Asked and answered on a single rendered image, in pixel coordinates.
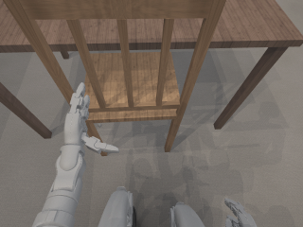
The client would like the robot right hand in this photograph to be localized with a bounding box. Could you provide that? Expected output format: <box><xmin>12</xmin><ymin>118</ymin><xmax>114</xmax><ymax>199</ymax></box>
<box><xmin>224</xmin><ymin>198</ymin><xmax>258</xmax><ymax>227</ymax></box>

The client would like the chair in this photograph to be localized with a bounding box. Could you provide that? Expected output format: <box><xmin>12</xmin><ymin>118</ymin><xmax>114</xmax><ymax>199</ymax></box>
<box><xmin>3</xmin><ymin>0</ymin><xmax>226</xmax><ymax>156</ymax></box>

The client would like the robot left hand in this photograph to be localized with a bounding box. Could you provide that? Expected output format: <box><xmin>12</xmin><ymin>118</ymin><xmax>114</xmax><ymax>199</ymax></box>
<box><xmin>63</xmin><ymin>82</ymin><xmax>119</xmax><ymax>154</ymax></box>

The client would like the left robot forearm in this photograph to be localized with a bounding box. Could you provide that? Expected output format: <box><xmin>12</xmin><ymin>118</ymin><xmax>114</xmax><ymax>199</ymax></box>
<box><xmin>31</xmin><ymin>144</ymin><xmax>86</xmax><ymax>227</ymax></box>

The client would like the left robot thigh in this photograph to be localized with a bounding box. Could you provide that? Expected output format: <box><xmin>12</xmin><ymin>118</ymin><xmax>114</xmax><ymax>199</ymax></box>
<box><xmin>98</xmin><ymin>190</ymin><xmax>134</xmax><ymax>227</ymax></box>

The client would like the robot left shin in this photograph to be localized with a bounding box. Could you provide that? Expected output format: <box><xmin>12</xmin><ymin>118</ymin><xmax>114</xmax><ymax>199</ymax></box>
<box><xmin>116</xmin><ymin>186</ymin><xmax>133</xmax><ymax>227</ymax></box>

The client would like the table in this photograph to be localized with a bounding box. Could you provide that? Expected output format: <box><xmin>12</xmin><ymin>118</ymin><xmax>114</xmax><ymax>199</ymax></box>
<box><xmin>0</xmin><ymin>0</ymin><xmax>303</xmax><ymax>139</ymax></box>

